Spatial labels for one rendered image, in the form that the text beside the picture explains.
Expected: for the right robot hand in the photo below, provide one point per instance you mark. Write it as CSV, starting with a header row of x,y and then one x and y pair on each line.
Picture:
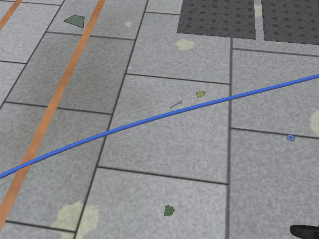
x,y
305,231

